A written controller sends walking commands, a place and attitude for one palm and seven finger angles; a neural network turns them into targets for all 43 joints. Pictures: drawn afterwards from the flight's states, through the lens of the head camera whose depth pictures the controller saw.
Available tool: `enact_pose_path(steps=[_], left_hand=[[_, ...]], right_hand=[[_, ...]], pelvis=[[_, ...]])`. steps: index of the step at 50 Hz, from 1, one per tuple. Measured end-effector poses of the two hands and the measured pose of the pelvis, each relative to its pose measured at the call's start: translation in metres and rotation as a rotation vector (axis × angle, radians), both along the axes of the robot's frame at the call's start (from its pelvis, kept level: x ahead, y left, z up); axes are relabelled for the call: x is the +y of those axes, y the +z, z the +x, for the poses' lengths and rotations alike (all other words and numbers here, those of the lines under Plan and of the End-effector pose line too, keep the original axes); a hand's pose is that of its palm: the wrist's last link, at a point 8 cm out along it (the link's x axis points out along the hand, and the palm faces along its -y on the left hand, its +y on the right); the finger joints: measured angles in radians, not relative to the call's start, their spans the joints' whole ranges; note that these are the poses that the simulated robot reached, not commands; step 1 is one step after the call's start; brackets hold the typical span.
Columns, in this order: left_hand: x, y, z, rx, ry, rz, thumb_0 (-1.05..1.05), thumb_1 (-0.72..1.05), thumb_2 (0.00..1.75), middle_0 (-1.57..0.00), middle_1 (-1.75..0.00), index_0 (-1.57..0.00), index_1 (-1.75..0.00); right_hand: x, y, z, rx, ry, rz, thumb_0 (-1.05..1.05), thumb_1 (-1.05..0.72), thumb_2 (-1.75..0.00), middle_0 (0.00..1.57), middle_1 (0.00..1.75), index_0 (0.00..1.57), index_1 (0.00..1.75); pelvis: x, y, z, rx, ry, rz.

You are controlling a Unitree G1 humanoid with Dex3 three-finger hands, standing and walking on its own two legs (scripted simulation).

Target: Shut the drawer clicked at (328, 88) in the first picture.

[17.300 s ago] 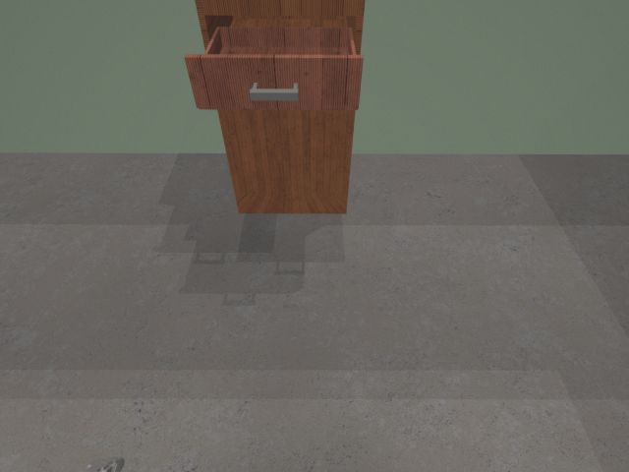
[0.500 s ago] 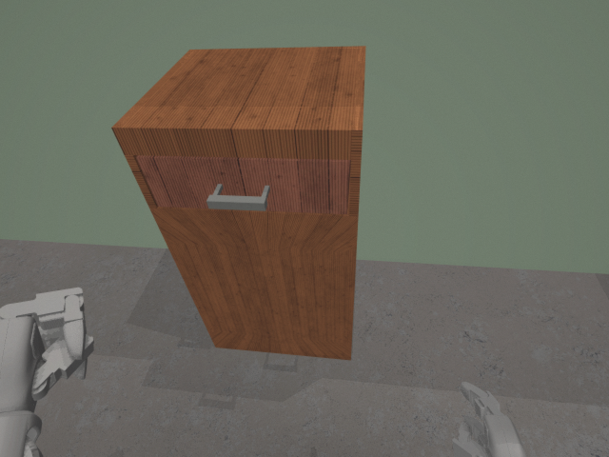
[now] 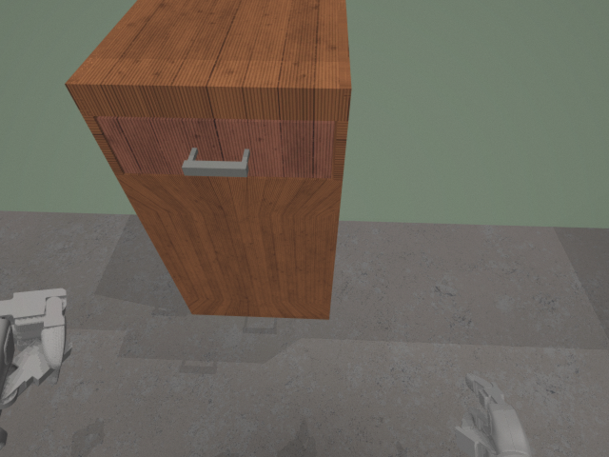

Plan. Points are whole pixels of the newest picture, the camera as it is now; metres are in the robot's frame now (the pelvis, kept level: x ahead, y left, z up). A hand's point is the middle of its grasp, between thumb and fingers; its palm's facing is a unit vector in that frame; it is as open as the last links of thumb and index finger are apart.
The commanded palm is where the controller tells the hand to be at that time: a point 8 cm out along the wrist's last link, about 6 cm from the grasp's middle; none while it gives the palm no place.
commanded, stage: step back with the hand held close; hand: left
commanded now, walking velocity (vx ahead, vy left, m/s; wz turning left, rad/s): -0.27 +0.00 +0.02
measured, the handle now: (218, 161) +0.62 +0.22 -0.01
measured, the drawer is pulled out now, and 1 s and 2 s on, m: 0.00 0.00 0.00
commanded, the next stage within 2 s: stop stepping back and stand still in 1.08 s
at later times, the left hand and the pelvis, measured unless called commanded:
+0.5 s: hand out of the picture +0.12 +0.26 +0.16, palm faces +0.37 -0.82 -0.44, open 3.2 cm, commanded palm +0.06 +0.30 +0.17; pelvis -0.07 +0.02 -0.01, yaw +2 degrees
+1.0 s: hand out of the picture +0.05 +0.26 +0.17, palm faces +0.36 -0.82 -0.44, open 3.2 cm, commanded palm -0.01 +0.30 +0.17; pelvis -0.13 +0.02 -0.01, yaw +3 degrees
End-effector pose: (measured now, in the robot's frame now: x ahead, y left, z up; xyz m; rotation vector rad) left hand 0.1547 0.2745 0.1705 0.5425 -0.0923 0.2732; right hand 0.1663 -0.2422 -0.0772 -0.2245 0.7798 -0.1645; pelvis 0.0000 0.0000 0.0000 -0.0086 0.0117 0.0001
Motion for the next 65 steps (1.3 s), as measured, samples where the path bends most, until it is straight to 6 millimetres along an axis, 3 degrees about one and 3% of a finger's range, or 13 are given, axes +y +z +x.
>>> enact_pose_path(steps=[18, 26, 31, 36, 41, 45, 50, 55, 60, 65], left_hand=[[0.013, 0.005, -0.063, -0.125, 0.015, 0.015, 0.01, 0.89, 0.9, -1.41, -1.6, -1.4, -1.6], [0.024, 0.003, -0.071, -0.173, 0.005, 0.009, 0.01, 0.89, 0.9, -1.41, -1.6, -1.41, -1.6], [0.03, 0.013, -0.083, -0.182, 0.014, 0.079, 0.01, 0.89, 0.9, -1.41, -1.6, -1.4, -1.6], [0.016, 0.01, -0.097, -0.155, -0.006, 0.071, 0.01, 0.89, 0.9, -1.41, -1.6, -1.4, -1.6], [-0.002, 0.012, -0.111, -0.149, -0.088, 0.053, 0.01, 0.89, 0.9, -1.41, -1.6, -1.4, -1.6], [0.003, 0.015, -0.128, -0.178, -0.1, 0.057, 0.01, 0.89, 0.9, -1.41, -1.6, -1.4, -1.6], [0.027, 0.013, -0.144, -0.237, -0.044, 0.023, 0.01, 0.89, 0.9, -1.41, -1.6, -1.41, -1.6], [0.045, 0.008, -0.153, -0.223, -0.022, 0.006, 0.01, 0.89, 0.9, -1.41, -1.6, -1.41, -1.6], [0.04, 0.009, -0.177, -0.194, -0.06, -0.01, 0.01, 0.89, 0.9, -1.41, -1.6, -1.4, -1.6], [0.03, 0.006, -0.202, -0.193, -0.113, -0.008, 0.01, 0.89, 0.9, -1.41, -1.6, -1.4, -1.6]], right_hand=[[0.025, -0.001, -0.048, -0.046, 0.058, -0.008, 0.01, -0.9, -0.9, 0.2, 0.3, 0.21, 0.3], [0.024, 0.0, -0.075, -0.015, 0.037, -0.059, 0.01, -0.9, -0.9, 0.2, 0.3, 0.21, 0.3], [0.028, 0.0, -0.079, -0.013, 0.072, -0.048, 0.01, -0.9, -0.9, 0.2, 0.3, 0.21, 0.3], [0.03, -0.007, -0.074, -0.019, 0.123, -0.021, 0.01, -0.9, -0.9, 0.2, 0.3, 0.21, 0.3], [0.027, -0.003, -0.083, -0.043, 0.101, 0.006, 0.01, -0.9, -0.9, 0.2, 0.3, 0.21, 0.3], [0.022, 0.005, -0.098, -0.08, 0.063, -0.004, 0.01, -0.9, -0.9, 0.2, 0.3, 0.21, 0.3], [0.019, 0.009, -0.122, -0.064, 0.027, -0.064, 0.01, -0.9, -0.9, 0.2, 0.3, 0.21, 0.3], [0.031, 0.014, -0.146, -0.053, 0.05, -0.087, 0.01, -0.91, -0.9, 0.2, 0.3, 0.2, 0.3], [0.047, 0.017, -0.171, -0.07, 0.077, -0.047, 0.01, -0.9, -0.9, 0.2, 0.3, 0.21, 0.3], [0.053, 0.002, -0.202, -0.055, 0.068, -0.03, 0.01, -0.9, -0.9, 0.2, 0.3, 0.21, 0.3]], pelvis=[[0.009, -0.009, -0.054, -0.002, 0.019, -0.03], [0.017, -0.009, -0.067, -0.006, 0.04, -0.05], [0.013, -0.008, -0.073, 0.035, 0.073, -0.048], [0.005, -0.01, -0.092, 0.067, 0.035, -0.033], [0.001, -0.009, -0.113, 0.032, 0.027, -0.05], [0.003, -0.011, -0.122, 0.008, 0.04, -0.059], [0.018, -0.012, -0.126, -0.005, 0.047, -0.063], [0.027, -0.007, -0.151, 0.003, 0.029, -0.063], [0.029, -0.004, -0.176, 0.04, 0.001, -0.078], [0.033, -0.013, -0.202, 0.02, -0.035, -0.064]])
